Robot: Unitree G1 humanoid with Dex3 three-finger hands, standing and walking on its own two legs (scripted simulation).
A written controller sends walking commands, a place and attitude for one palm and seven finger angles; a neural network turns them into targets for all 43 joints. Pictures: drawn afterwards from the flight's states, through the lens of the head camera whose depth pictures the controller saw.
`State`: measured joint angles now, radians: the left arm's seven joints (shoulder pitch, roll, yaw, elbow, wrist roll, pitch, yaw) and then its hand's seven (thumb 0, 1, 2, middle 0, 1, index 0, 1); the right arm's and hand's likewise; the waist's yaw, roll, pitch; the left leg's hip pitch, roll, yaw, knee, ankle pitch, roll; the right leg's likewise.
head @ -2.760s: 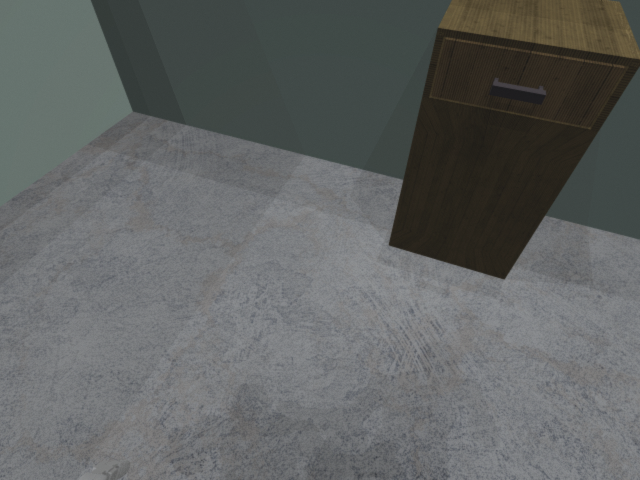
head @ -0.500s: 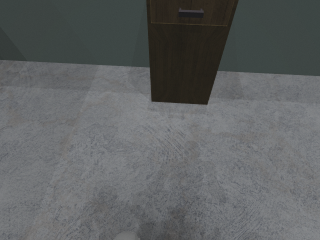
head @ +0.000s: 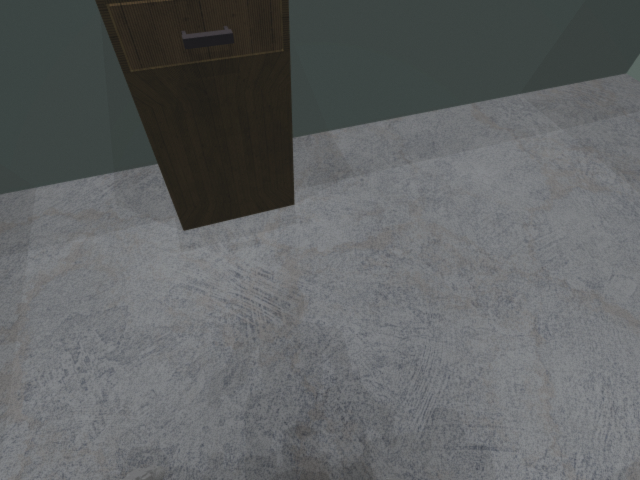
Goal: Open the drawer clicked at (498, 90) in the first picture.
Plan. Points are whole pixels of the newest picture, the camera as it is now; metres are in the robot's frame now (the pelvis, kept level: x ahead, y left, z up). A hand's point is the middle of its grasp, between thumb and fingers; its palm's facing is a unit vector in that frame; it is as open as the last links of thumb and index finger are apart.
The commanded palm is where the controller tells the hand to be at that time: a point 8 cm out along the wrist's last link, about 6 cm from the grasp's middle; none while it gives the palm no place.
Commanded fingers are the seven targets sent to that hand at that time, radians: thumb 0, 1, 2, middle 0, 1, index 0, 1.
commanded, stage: walk to a spot facing it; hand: left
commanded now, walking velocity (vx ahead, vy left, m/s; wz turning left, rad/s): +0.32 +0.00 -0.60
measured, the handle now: (206, 35) +1.14 +0.34 -0.01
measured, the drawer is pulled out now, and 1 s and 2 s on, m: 0.00 0.00 0.00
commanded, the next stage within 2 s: turn to face it in 0.98 s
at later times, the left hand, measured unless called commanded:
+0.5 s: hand (196, 445) +0.20 +0.20 -0.20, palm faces -0.19 -0.97 -0.16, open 7.4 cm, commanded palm none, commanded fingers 0.00 0.90 0.90 -0.20 -0.30 -0.20 -0.30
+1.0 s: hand (334, 250) +0.56 -0.01 -0.17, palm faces -0.54 -0.82 -0.19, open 7.4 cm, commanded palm none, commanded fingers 0.00 0.90 0.90 -0.20 -0.30 -0.20 -0.30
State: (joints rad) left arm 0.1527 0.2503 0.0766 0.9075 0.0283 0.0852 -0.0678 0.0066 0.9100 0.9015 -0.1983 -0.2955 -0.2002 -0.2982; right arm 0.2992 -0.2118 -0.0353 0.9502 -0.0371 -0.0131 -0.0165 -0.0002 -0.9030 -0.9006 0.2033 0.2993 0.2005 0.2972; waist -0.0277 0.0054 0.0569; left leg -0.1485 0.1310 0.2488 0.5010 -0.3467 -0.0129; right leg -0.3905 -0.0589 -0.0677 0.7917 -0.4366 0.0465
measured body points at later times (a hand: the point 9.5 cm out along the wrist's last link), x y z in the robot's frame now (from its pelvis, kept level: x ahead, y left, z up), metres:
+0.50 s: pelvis +0.16 +0.00 -0.02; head +0.18 +0.03 +0.43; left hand +0.21 +0.25 -0.19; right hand +0.20 -0.26 -0.13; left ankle +0.25 +0.09 -0.74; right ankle +0.02 -0.12 -0.70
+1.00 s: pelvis +0.35 -0.10 -0.03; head +0.38 -0.12 +0.42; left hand +0.59 +0.03 -0.16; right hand +0.14 -0.22 -0.17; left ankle +0.26 +0.09 -0.72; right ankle +0.40 -0.22 -0.74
